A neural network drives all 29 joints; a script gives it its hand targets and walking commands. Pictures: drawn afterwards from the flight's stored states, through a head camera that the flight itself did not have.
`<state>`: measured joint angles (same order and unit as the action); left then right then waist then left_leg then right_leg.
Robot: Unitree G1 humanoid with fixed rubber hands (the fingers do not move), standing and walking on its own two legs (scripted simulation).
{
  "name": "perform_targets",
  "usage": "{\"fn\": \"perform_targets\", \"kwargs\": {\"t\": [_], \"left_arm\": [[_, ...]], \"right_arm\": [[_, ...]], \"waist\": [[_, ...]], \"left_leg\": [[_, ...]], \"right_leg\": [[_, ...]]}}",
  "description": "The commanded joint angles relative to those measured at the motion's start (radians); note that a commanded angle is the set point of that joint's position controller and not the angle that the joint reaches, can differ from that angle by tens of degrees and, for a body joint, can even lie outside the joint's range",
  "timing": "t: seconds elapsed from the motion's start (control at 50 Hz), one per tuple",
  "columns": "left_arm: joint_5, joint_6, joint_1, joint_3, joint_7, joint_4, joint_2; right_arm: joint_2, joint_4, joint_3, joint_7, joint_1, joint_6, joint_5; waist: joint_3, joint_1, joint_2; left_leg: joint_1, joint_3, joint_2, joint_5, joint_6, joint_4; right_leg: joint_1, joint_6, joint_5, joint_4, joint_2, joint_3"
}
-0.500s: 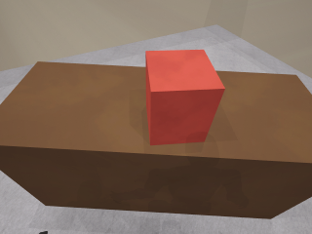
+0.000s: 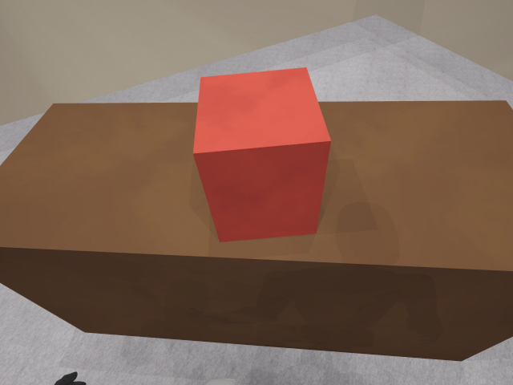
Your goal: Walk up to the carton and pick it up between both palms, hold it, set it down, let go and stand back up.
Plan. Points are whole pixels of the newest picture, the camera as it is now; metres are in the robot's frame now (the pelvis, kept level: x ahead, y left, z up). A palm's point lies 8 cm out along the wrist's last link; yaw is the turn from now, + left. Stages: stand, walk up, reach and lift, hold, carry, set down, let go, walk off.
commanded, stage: walk up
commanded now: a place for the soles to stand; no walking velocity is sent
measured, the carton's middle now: (261, 159) +0.51 +0.02 +0.04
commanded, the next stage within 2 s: reach and lift in 1.40 s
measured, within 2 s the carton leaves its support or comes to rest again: neither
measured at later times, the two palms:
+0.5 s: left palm out of the picture +0.09 +0.36 -0.10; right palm out of the picture +0.14 -0.27 -0.09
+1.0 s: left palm out of the picture +0.11 +0.35 -0.08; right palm out of the picture +0.12 -0.28 -0.09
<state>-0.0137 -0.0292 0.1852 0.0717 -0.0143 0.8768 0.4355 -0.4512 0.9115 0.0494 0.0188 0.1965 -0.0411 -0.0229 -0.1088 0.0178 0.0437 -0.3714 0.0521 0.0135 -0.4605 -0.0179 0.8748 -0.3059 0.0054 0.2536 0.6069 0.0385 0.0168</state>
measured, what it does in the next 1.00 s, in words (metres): steps on the spot: left foot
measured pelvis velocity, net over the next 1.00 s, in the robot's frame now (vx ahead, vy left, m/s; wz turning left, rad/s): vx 0.01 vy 0.03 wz -0.01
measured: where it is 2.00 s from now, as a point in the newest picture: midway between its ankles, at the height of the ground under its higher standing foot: outside the picture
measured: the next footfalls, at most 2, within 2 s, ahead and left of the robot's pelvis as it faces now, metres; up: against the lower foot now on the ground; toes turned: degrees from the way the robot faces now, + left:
left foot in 0.12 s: +0.04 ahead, +0.15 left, +0.00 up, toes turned +1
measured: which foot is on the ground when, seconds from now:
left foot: up 0.00-0.10, down 0.12-1.00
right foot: down 0.00-1.00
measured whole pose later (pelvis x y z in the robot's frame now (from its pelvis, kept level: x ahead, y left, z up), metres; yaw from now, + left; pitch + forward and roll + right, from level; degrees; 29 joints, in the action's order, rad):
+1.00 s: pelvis +0.01 +0.03 +0.02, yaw -1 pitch -3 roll +0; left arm 0.00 -0.03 0.10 0.00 -0.01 1.06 0.40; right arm -0.40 1.06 0.01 0.02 0.06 0.00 0.00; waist -0.05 0.00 0.01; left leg -0.11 -0.02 0.00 -0.21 -0.01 0.36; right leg -0.14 -0.01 0.18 0.36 0.00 -0.04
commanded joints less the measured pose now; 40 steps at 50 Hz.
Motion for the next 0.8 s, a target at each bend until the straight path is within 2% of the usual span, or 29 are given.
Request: {"fn": "perform_targets", "kwargs": {"t": [0.0, 0.04, 0.06, 0.08, 0.1, 0.12, 0.14, 0.16, 0.2, 0.22, 0.26, 0.28, 0.3, 0.32, 0.34, 0.36, 0.38, 0.4, 0.42, 0.44, 0.5, 0.52, 0.56, 0.58, 0.62, 0.64, 0.66, 0.7, 0.78], "left_arm": [[-0.001, -0.007, -0.018, 0.071, -0.020, -0.080, 0.272], [0.004, 0.000, -0.035, 0.056, -0.020, -0.077, 0.256], [0.010, 0.002, -0.049, 0.044, -0.022, -0.087, 0.231], [0.015, 0.005, -0.015, 0.028, -0.019, -0.078, 0.194], [0.026, 0.005, -0.008, 0.011, -0.023, -0.090, 0.146], [0.029, 0.010, -0.005, 0.010, -0.034, -0.077, 0.175], [0.019, 0.009, -0.020, 0.022, -0.036, -0.057, 0.193], [0.026, 0.004, -0.014, 0.027, -0.030, -0.056, 0.208], [0.030, -0.006, 0.014, 0.017, -0.022, -0.044, 0.181], [0.028, -0.012, 0.041, 0.014, -0.020, -0.035, 0.170], [0.008, -0.029, 0.086, 0.016, -0.024, -0.015, 0.164], [-0.002, -0.035, 0.063, 0.021, -0.028, -0.022, 0.196], [-0.016, -0.039, 0.029, 0.024, -0.025, -0.032, 0.229], [-0.009, -0.036, -0.018, 0.025, -0.019, -0.029, 0.261], [-0.006, -0.035, -0.039, 0.010, -0.012, -0.038, 0.242], [-0.001, -0.034, -0.075, -0.001, -0.008, -0.046, 0.213], [0.009, -0.032, -0.073, -0.012, -0.005, -0.041, 0.175], [0.011, -0.028, -0.058, -0.017, -0.002, -0.026, 0.170], [0.014, -0.027, -0.032, -0.012, -0.002, -0.013, 0.155], [0.021, -0.025, -0.034, -0.021, 0.000, -0.010, 0.141], [0.016, -0.028, -0.036, -0.023, 0.007, 0.019, 0.151], [0.014, -0.025, -0.031, -0.023, 0.005, 0.029, 0.149], [0.015, -0.026, -0.051, -0.021, 0.003, 0.037, 0.157], [0.016, -0.027, -0.071, -0.030, 0.003, 0.039, 0.150], [0.015, -0.025, -0.085, -0.034, 0.005, 0.049, 0.145], [0.016, -0.024, -0.081, -0.034, 0.003, 0.061, 0.148], [0.021, -0.023, -0.082, -0.032, 0.004, 0.076, 0.147], [0.017, -0.025, -0.086, -0.030, 0.006, 0.083, 0.157], [0.016, -0.020, -0.102, -0.037, 0.004, 0.111, 0.154]], "right_arm": [[-0.144, -0.072, 0.046, 0.019, 0.049, 0.004, -0.007], [-0.148, -0.059, 0.053, 0.018, 0.072, 0.014, -0.009], [-0.144, -0.056, 0.056, 0.018, 0.099, 0.020, -0.016], [-0.192, -0.069, 0.060, 0.013, 0.070, 0.031, -0.020], [-0.223, -0.096, 0.064, 0.010, 0.006, 0.036, -0.028], [-0.264, -0.118, 0.060, 0.012, -0.031, 0.040, -0.013], [-0.258, -0.108, 0.063, 0.015, -0.030, 0.041, -0.011], [-0.230, -0.112, 0.058, 0.011, -0.044, 0.044, -0.008], [-0.189, -0.117, 0.048, -0.001, -0.052, 0.049, 0.002], [-0.205, -0.113, 0.049, -0.006, -0.058, 0.047, 0.007], [-0.179, -0.116, 0.042, -0.008, -0.087, 0.042, 0.016], [-0.152, -0.126, 0.031, -0.008, -0.068, 0.044, 0.026], [-0.124, -0.128, 0.023, -0.006, -0.063, 0.047, 0.035], [-0.134, -0.096, 0.025, -0.010, -0.071, 0.037, 0.033], [-0.131, -0.079, 0.032, -0.014, -0.045, 0.040, 0.028], [-0.140, -0.068, 0.029, -0.012, -0.029, 0.044, 0.020], [-0.152, -0.064, 0.030, -0.011, -0.055, 0.055, 0.021], [-0.180, -0.066, 0.032, -0.007, -0.095, 0.063, 0.024], [-0.171, -0.066, 0.023, -0.004, -0.117, 0.067, 0.027], [-0.174, -0.060, 0.019, -0.006, -0.104, 0.071, 0.022], [-0.165, -0.055, 0.007, -0.008, -0.146, 0.073, 0.025], [-0.164, -0.047, 0.009, -0.009, -0.167, 0.071, 0.021], [-0.148, -0.030, 0.007, -0.008, -0.168, 0.067, 0.022], [-0.140, -0.023, 0.004, -0.008, -0.172, 0.064, 0.021], [-0.136, -0.005, 0.000, -0.007, -0.176, 0.063, 0.021], [-0.131, 0.012, -0.004, -0.007, -0.182, 0.067, 0.018], [-0.133, 0.012, -0.002, -0.007, -0.190, 0.069, 0.021], [-0.137, 0.030, -0.003, -0.008, -0.194, 0.067, 0.024], [-0.133, 0.052, -0.006, -0.010, -0.216, 0.067, 0.022]], "waist": [[0.110, -0.013, -0.253], [0.142, -0.035, -0.202], [0.159, -0.053, -0.160], [0.143, -0.036, -0.066], [0.119, -0.011, 0.108], [0.103, -0.018, 0.112], [0.084, -0.030, 0.098], [0.052, -0.018, 0.068], [0.104, -0.002, 0.081], [0.092, 0.007, 0.101], [0.142, 0.027, 0.115], [0.173, 0.010, 0.023], [0.185, -0.010, -0.067], [0.134, -0.017, -0.114], [0.113, -0.048, -0.088], [0.103, -0.067, -0.130], [0.105, -0.061, -0.079], [0.084, -0.028, -0.080], [0.110, -0.012, -0.046], [0.123, -0.011, -0.023], [0.145, -0.002, -0.027], [0.130, 0.002, 0.006], [0.147, 0.000, 0.014], [0.128, -0.015, 0.013], [0.143, -0.013, -0.014], [0.125, -0.008, 0.011], [0.126, -0.003, -0.002], [0.131, -0.001, -0.050], [0.128, -0.007, -0.048]], "left_leg": [[0.046, -0.010, -0.033, -0.011, -0.013, -0.104], [0.133, -0.053, -0.006, 0.111, -0.028, -0.243], [0.206, -0.037, -0.017, 0.164, -0.042, -0.342], [0.215, 0.104, -0.085, 0.170, -0.059, -0.471], [0.195, 0.338, -0.229, 0.279, -0.126, -0.526], [0.113, 0.392, -0.313, 0.300, -0.225, -0.532], [0.028, 0.369, -0.311, 0.317, -0.258, -0.518], [0.057, 0.300, -0.260, 0.391, -0.226, -0.482], [0.159, 0.174, -0.211, 0.541, -0.162, -0.418], [0.143, 0.176, -0.205, 0.589, -0.157, -0.378], [0.148, 0.117, -0.176, 0.587, -0.109, -0.288], [0.126, 0.113, -0.159, 0.533, -0.076, -0.255], [0.070, 0.072, -0.106, 0.411, -0.025, -0.216], [0.098, 0.019, -0.048, 0.186, -0.007, -0.193], [0.169, 0.024, -0.051, 0.110, -0.013, -0.228], [0.207, 0.047, -0.070, 0.170, -0.025, -0.311], [0.226, 0.106, -0.105, 0.250, -0.045, -0.391], [0.185, 0.152, -0.146, 0.316, -0.072, -0.417], [0.169, 0.179, -0.186, 0.330, -0.106, -0.439], [0.160, 0.174, -0.192, 0.365, -0.114, -0.457], [0.160, 0.127, -0.160, 0.372, -0.075, -0.468], [0.170, 0.090, -0.147, 0.367, -0.058, -0.477], [0.195, 0.081, -0.127, 0.355, -0.039, -0.489], [0.197, 0.064, -0.118, 0.316, -0.031, -0.494], [0.225, 0.062, -0.123, 0.312, -0.030, -0.521], [0.230, 0.067, -0.133, 0.341, -0.034, -0.542], [0.210, 0.086, -0.138, 0.337, -0.039, -0.552], [0.235, 0.057, -0.127, 0.333, -0.035, -0.543], [0.262, 0.047, -0.126, 0.354, -0.016, -0.557]], "right_leg": [[0.028, 0.213, -0.205, -0.141, 0.262, -0.259], [0.026, 0.168, -0.211, -0.086, 0.226, -0.214], [-0.014, 0.144, -0.224, -0.008, 0.213, -0.187], [-0.053, 0.081, -0.147, 0.091, 0.124, -0.104], [-0.129, 0.019, 0.018, 0.200, 0.011, -0.038], [-0.121, 0.004, 0.360, 0.271, -0.036, -0.020], [-0.052, 0.014, 0.393, 0.301, -0.031, -0.057], [-0.053, 0.022, 0.356, 0.268, -0.025, -0.074], [-0.040, 0.019, 0.226, 0.174, -0.029, -0.037], [0.010, 0.007, 0.155, 0.076, -0.033, -0.015], [0.137, 0.013, -0.048, -0.143, -0.028, -0.021], [0.198, 0.037, -0.132, -0.158, 0.013, -0.110], [0.204, 0.088, -0.196, -0.180, 0.118, -0.291], [0.101, 0.181, -0.216, -0.175, 0.221, -0.360], [0.024, 0.192, -0.200, -0.170, 0.223, -0.349], [-0.004, 0.150, -0.213, -0.141, 0.179, -0.284], [-0.031, 0.088, -0.177, -0.112, 0.113, -0.210], [0.011, 0.041, -0.160, -0.089, 0.046, -0.139], [0.043, 0.037, -0.124, -0.058, 0.019, -0.121], [0.081, 0.026, -0.102, -0.054, 0.001, -0.116], [0.147, 0.031, -0.159, -0.120, 0.020, -0.122], [0.151, 0.028, -0.205, -0.141, 0.028, -0.128], [0.149, 0.031, -0.205, -0.161, 0.046, -0.142], [0.138, 0.036, -0.209, -0.188, 0.056, -0.156], [0.145, 0.031, -0.220, -0.206, 0.053, -0.149], [0.130, 0.029, -0.215, -0.199, 0.046, -0.140], [0.155, 0.027, -0.195, -0.200, 0.043, -0.131], [0.165, 0.026, -0.219, -0.232, 0.054, -0.148], [0.153, 0.024, -0.237, -0.268, 0.059, -0.150]]}}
